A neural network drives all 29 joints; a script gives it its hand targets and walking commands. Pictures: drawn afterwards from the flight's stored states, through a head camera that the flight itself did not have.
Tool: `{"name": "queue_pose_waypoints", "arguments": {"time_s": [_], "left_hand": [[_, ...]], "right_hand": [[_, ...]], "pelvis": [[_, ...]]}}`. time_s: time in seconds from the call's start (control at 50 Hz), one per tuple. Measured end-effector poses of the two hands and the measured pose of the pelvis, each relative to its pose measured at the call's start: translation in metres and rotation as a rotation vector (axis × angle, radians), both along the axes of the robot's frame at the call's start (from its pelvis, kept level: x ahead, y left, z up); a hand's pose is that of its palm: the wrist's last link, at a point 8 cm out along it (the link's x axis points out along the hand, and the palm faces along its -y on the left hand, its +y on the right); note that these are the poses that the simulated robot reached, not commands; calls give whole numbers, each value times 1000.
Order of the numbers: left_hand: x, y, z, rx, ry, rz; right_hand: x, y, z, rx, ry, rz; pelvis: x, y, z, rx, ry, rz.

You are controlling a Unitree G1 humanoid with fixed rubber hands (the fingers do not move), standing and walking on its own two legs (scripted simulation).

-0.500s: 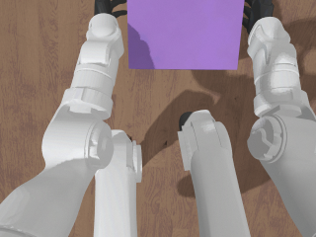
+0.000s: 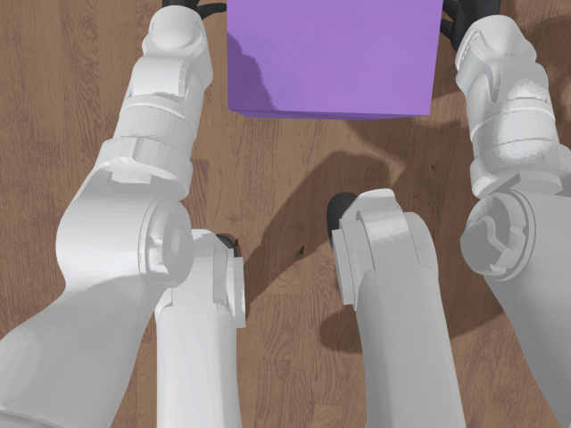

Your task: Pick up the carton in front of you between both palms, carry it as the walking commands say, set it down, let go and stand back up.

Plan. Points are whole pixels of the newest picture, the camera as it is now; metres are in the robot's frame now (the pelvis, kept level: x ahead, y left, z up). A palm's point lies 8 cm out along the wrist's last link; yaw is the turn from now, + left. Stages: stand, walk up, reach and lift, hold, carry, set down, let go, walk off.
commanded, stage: set down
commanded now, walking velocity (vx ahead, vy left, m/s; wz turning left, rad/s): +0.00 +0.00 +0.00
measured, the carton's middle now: (319, 38) +0.51 -0.14 -0.26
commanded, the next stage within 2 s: let go in 1.64 s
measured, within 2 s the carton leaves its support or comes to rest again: neither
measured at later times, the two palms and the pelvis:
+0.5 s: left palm (168, 34) +0.54 +0.05 -0.21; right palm (490, 40) +0.45 -0.33 -0.21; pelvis +0.00 +0.00 -0.01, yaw -1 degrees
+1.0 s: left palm out of the picture +0.56 +0.02 -0.05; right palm out of the picture +0.47 -0.35 -0.06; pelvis +0.00 -0.01 +0.06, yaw -2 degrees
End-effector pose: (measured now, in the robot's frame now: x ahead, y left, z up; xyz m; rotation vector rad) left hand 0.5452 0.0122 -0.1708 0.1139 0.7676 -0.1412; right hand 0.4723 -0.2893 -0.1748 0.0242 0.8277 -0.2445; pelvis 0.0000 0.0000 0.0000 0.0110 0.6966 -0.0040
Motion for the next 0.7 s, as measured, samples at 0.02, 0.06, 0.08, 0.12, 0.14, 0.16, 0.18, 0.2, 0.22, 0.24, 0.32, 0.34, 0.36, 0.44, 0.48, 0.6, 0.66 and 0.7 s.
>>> {"name": "queue_pose_waypoints", "arguments": {"time_s": [0.02,0.06,0.08,0.12,0.14,0.16,0.18,0.2,0.22,0.24,0.32,0.34,0.36,0.44,0.48,0.6,0.66,0.7], "left_hand": [[0,0,0,-1,-1,-3],[0,0,0,-2,-3,-9],[1,1,0,-3,-3,-12],[1,1,-1,-5,-6,-19],[1,1,-1,-6,-8,-23],[1,1,-1,-7,-10,-28],[2,2,-1,-8,-12,-33],[2,1,-2,-11,-13,-42],[2,1,-2,-13,-16,-45],[2,1,-3,-14,-20,-47],[2,5,-9,-5,-28,-59],[1,8,-13,6,-22,-57],[0,11,-18,15,-16,-50],[-4,27,-35,35,0,-21],[-5,32,-40,38,-4,-18],[0,28,-33,25,-64,-22],[6,23,-14,22,-111,-16],[9,18,3,24,-136,-12]], "right_hand": [[0,0,0,1,-2,1],[0,0,-1,4,-5,2],[0,-1,-1,5,-7,2],[0,1,-2,10,-12,6],[0,0,-2,11,-14,5],[0,0,-3,12,-17,5],[0,0,-3,12,-19,4],[1,0,-4,13,-22,3],[1,-1,-4,14,-25,1],[1,-1,-5,14,-28,-1],[-2,-3,-15,10,-22,-18],[-5,-5,-20,2,-12,-32],[-8,-8,-24,-8,-3,-48],[-19,-27,-36,-45,9,-106],[-20,-37,-38,-60,-3,-122],[-7,-53,-25,-65,-85,-139],[1,-53,-9,-52,-132,-134],[4,-53,5,-44,-160,-127]], "pelvis": [[0,0,0,0,-2,0],[-1,0,-1,-1,-7,0],[-1,0,-2,-1,-10,0],[-2,1,-3,-2,-15,0],[-2,1,-4,-3,-18,0],[-2,1,-4,-3,-22,0],[-3,1,-5,-4,-26,-1],[-3,1,-5,-4,-30,-1],[-3,2,-6,-5,-34,-2],[-4,2,-6,-4,-39,-3],[-4,1,-7,0,-59,-6],[-4,1,-7,2,-62,-7],[-4,0,-7,3,-64,-8],[-3,-2,-6,5,-66,-13],[-2,-4,-7,6,-66,-15],[-3,-7,-11,9,-78,-22],[-4,-8,-10,15,-83,-33],[-5,-8,-7,21,-86,-41]]}}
